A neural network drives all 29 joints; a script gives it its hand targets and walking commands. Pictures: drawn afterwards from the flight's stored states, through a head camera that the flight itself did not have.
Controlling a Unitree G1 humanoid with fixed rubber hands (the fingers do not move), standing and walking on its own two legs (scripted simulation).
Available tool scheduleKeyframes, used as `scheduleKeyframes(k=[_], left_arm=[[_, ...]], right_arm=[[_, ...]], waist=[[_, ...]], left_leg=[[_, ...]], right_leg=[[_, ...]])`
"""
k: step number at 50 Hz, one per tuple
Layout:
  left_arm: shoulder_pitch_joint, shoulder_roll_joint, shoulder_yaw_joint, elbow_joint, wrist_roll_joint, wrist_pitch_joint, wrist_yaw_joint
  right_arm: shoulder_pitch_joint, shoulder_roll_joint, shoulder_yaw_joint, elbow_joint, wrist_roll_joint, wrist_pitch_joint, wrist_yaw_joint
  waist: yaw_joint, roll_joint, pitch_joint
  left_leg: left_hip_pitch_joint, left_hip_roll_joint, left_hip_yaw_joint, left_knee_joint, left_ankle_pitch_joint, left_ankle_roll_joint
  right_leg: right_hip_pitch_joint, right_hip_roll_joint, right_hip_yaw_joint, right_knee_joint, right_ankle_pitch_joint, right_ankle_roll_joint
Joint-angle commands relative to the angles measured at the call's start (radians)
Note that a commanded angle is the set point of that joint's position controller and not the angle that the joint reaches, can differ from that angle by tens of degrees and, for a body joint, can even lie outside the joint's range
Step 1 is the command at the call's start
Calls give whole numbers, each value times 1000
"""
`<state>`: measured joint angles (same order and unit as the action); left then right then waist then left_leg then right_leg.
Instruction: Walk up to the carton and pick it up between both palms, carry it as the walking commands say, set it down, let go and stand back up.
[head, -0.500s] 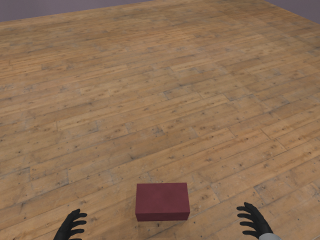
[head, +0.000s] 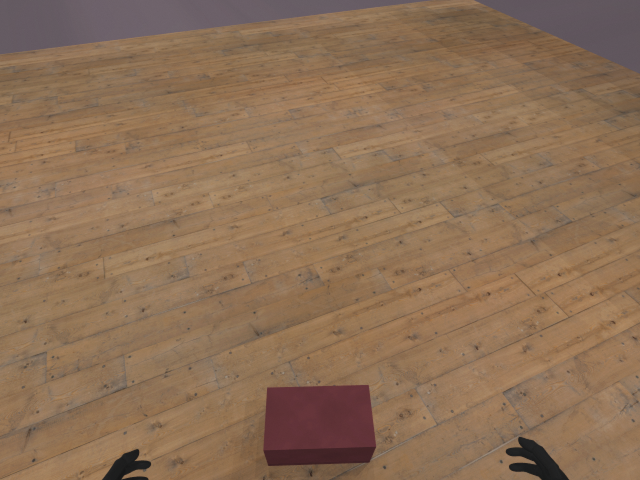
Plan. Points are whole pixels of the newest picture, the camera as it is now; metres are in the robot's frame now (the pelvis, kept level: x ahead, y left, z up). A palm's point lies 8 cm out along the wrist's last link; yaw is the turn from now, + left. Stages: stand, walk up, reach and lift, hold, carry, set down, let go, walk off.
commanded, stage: stand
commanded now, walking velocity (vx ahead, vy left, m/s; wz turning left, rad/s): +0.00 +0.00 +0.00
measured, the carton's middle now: (318, 425) +0.41 +0.00 -0.70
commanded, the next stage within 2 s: none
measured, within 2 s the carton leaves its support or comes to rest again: neither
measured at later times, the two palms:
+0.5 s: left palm out of the picture +0.05 +0.31 -0.11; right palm out of the picture +0.07 -0.29 -0.09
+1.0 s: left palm out of the picture +0.04 +0.33 -0.11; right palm out of the picture +0.05 -0.28 -0.09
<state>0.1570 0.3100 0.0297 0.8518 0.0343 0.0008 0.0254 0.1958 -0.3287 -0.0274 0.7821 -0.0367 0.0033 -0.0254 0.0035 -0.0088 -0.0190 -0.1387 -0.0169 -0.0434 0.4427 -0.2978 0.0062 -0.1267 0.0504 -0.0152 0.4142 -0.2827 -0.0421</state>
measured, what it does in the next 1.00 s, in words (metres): stands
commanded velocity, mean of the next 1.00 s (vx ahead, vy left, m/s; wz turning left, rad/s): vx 0.00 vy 0.00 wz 0.00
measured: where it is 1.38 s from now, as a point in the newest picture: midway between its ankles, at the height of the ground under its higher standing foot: outside the picture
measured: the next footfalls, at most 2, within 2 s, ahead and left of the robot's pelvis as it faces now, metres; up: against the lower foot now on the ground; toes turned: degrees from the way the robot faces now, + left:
none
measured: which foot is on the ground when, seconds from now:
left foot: down 0.00-1.00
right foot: down 0.00-1.00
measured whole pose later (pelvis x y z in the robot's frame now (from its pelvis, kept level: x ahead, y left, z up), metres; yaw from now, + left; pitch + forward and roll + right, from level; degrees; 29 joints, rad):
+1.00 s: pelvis -0.04 +0.03 +0.01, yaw +0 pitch -3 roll +0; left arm 0.13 0.36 0.00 1.08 0.01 -0.01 0.01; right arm 0.14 -0.37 0.00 1.03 -0.02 -0.02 -0.02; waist 0.01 -0.02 0.01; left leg -0.09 -0.06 -0.03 0.32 -0.18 0.04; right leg -0.09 0.01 0.00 0.31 -0.18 0.00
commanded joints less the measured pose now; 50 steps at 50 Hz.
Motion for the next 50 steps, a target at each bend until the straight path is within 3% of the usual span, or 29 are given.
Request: scheduleKeyframes(k=[1,2,4,6,7,9,14,16,18,19,21,23,25,27,28,29,30,32,35,36,38,40,41,42,43,45,47,48,50], left_arm=[[-23,191,41,-8,7,-30,-2],[-42,185,41,-20,-4,-25,-7],[-93,196,39,-11,-2,-27,-11],[-50,200,39,22,-11,-31,-9],[-73,212,37,34,-7,-34,-10],[-64,225,33,41,0,-35,-15],[-64,216,27,67,-12,-41,-4],[-52,241,29,92,-14,-38,-13],[-46,229,27,102,-11,-42,-14],[-20,208,11,100,-19,-39,-18],[-69,220,16,110,-13,-36,-9],[-46,203,8,129,-18,-38,-8],[-61,257,23,143,-18,-38,-4],[-44,206,3,154,-11,-32,-13],[-69,207,8,143,-10,-39,-18],[-71,246,19,134,-10,-44,-8],[-53,228,11,155,-14,-33,-8],[-103,244,18,156,-8,-28,-13],[-68,214,9,168,-21,-25,-12],[-34,182,0,174,-27,-24,-18],[-51,208,-3,160,-30,-35,-18],[-94,214,-2,161,-16,-27,-16],[-101,261,10,168,-5,-23,-9],[-48,242,8,173,-14,-29,-7],[-61,234,2,175,-18,-32,-6],[-47,229,0,184,-26,-29,-13],[-73,218,-9,183,-25,-26,-7],[-79,208,-9,169,-18,-29,-15],[-89,228,-4,183,-13,-31,-16]], right_arm=[[-12,-181,-47,-34,8,-19,-14],[-50,-204,-43,-34,2,-26,-10],[-26,-174,-40,-25,11,-30,-12],[-70,-166,-33,-11,8,-36,-5],[-52,-156,-31,-2,18,-38,1],[-45,-189,-40,18,6,-31,-1],[-61,-205,-37,48,6,-46,6],[-66,-206,-27,73,10,-36,5],[-50,-185,-17,84,19,-42,5],[-43,-207,-24,97,19,-45,3],[-58,-213,-27,101,12,-39,2],[-31,-234,-21,133,10,-35,8],[-56,-211,-18,137,12,-30,7],[-68,-224,-14,126,12,-35,7],[-94,-204,-6,140,8,-40,-2],[-89,-183,-7,138,10,-38,-2],[-82,-196,-10,139,19,-45,8],[-82,-232,-13,157,12,-46,-5],[-66,-246,-16,165,-4,-48,-2],[-91,-247,-14,169,11,-50,-2],[-65,-213,-6,176,25,-47,1],[-104,-249,-13,172,8,-48,-3],[-105,-227,-20,172,19,-40,0],[-76,-213,-5,185,21,-35,-2],[-90,-192,2,174,27,-40,0],[-81,-249,-17,201,20,-35,-1],[-88,-227,-11,190,22,-40,2],[-131,-234,-4,182,16,-40,3],[-103,-214,-3,190,25,-43,6]], waist=[[-1,12,-66],[20,54,-71],[3,2,-11],[23,0,-1],[0,-44,9],[-6,49,25],[5,-1,29],[18,26,-9],[17,-43,-12],[13,31,-25],[-10,-16,7],[0,69,49],[3,-51,50],[2,23,58],[20,50,15],[13,-10,2],[4,35,3],[3,-18,52],[-3,61,53],[32,54,36],[21,-8,-16],[10,52,46],[-12,6,56],[9,-27,17],[-6,-10,42],[20,22,45],[-3,42,58],[23,0,77],[1,7,28]], left_leg=[[34,113,-99,-47,371,16],[0,112,-72,-64,350,7],[-19,112,-103,-94,291,7],[-7,122,-114,-89,292,19],[19,119,-109,-97,258,19],[1,126,-113,-107,226,23],[-37,108,-129,-128,257,21],[3,112,-120,-125,292,22],[5,124,-130,-124,271,28],[13,124,-120,-118,260,23],[30,118,-128,-125,249,27],[-20,116,-125,-157,159,22],[-7,129,-144,-171,130,29],[-53,126,-158,-187,112,28],[-11,111,-112,-182,145,21],[9,126,-141,-182,160,22],[12,119,-137,-170,144,27],[-3,123,-130,-172,193,29],[-3,126,-127,-170,254,25],[-18,132,-142,-162,245,32],[18,129,-128,-164,266,24],[15,122,-134,-178,178,24],[39,133,-133,-191,169,21],[34,132,-144,-182,209,33],[1,124,-142,-182,165,33],[0,134,-137,-202,190,7],[-15,115,-123,-208,175,18],[-8,122,-124,-200,186,14],[51,116,-121,-183,259,13]], right_leg=[[43,-150,137,-56,388,16],[71,-144,150,-69,341,23],[16,-135,129,-77,245,34],[11,-136,130,-91,287,15],[-27,-138,140,-92,225,21],[-8,-144,146,-112,204,25],[34,-157,150,-109,271,18],[46,-155,144,-120,262,20],[53,-161,141,-107,266,15],[58,-161,152,-122,276,15],[9,-161,149,-141,235,23],[4,-164,158,-145,154,29],[-7,-161,156,-163,86,20],[34,-152,139,-136,142,16],[47,-166,155,-153,132,21],[27,-154,141,-143,108,23],[34,-157,136,-153,138,24],[10,-165,157,-160,120,18],[9,-158,143,-131,127,20],[48,-165,143,-152,162,19],[84,-165,147,-147,204,27],[7,-164,151,-159,136,28],[-25,-157,147,-158,130,28],[31,-162,138,-158,135,24],[0,-157,133,-169,138,29],[14,-167,150,-156,127,18],[21,-165,132,-154,138,31],[13,-162,132,-154,134,36],[7,-158,122,-155,163,39]])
